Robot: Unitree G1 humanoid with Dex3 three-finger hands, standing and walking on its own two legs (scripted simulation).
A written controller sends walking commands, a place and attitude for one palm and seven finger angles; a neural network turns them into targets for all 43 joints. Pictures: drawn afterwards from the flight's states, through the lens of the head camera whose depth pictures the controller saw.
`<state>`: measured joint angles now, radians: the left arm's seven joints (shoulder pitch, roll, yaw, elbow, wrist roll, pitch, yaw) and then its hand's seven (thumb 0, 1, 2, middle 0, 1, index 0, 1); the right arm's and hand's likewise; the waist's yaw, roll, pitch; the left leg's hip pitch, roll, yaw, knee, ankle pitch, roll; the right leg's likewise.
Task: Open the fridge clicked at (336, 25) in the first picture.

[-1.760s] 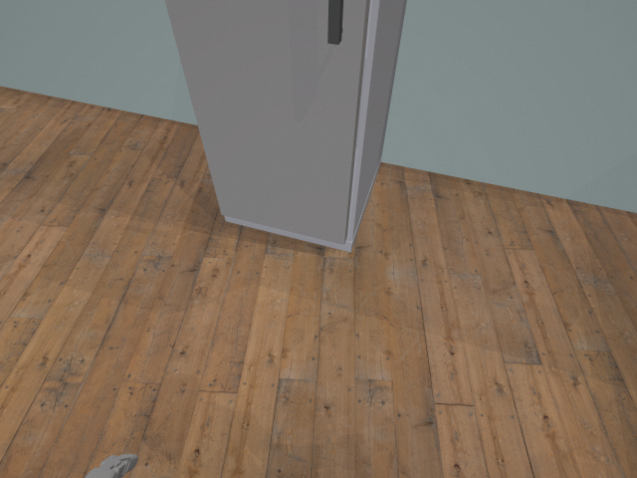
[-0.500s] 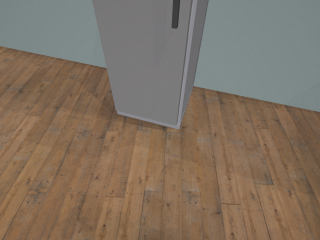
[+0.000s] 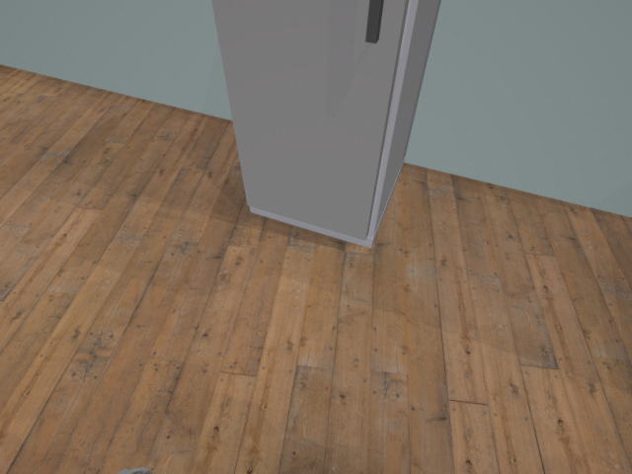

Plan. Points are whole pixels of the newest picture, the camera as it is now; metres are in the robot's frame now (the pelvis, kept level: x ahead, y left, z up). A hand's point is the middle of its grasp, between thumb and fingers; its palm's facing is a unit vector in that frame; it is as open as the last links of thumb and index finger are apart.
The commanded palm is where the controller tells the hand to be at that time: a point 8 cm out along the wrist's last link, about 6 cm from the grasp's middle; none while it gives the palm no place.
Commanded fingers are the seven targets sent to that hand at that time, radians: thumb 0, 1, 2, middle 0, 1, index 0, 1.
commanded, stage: walk to a spot facing it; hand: right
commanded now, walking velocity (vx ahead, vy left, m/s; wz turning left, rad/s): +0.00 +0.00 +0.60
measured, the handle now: out of the picture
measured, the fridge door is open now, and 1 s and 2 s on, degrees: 0 0 0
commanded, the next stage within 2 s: turn to face it in 1.74 s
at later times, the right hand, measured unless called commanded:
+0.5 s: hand out of the picture +0.06 -0.20 -0.17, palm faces -0.16 +0.97 -0.21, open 7.4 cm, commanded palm none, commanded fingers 0.00 -0.90 -0.90 0.20 0.30 0.20 0.30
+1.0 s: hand (338, 360) +0.34 -0.02 -0.18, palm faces -0.63 +0.76 -0.15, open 7.4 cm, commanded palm none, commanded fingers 0.00 -0.90 -0.90 0.20 0.30 0.20 0.30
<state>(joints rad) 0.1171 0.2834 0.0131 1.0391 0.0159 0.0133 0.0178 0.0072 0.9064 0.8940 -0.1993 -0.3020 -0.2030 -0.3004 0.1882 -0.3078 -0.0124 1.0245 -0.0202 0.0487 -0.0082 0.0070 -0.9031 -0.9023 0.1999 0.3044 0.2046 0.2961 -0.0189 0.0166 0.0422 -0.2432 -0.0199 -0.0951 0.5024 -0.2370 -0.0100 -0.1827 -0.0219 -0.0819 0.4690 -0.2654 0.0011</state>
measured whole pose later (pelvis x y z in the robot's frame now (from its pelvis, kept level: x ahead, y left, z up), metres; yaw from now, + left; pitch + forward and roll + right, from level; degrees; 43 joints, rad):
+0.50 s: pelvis -0.01 -0.01 +0.00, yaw +15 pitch +2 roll +0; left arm 0.17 0.23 0.05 0.94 0.02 0.02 0.01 0.01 0.91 0.89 -0.20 -0.30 -0.20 -0.30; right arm 0.31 -0.21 -0.06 0.94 -0.03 0.04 0.01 0.01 -0.90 -0.90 0.20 0.30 0.21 0.30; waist -0.06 0.03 0.01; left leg -0.32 -0.07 -0.16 0.46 -0.18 0.02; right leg -0.32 -0.02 -0.03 0.70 -0.44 0.03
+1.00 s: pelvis +0.11 +0.04 -0.02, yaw +34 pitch +0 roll +2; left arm 0.52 0.15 0.02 1.09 0.03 -0.05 0.02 0.01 0.91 0.89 -0.20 -0.30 -0.20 -0.30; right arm 0.05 -0.23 -0.06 0.91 -0.04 0.03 0.06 0.01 -0.91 -0.90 0.19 0.30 0.20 0.30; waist 0.07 0.02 0.12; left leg -0.52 0.02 0.14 0.67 -0.24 0.04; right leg 0.10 -0.14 -0.33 0.45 -0.49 0.05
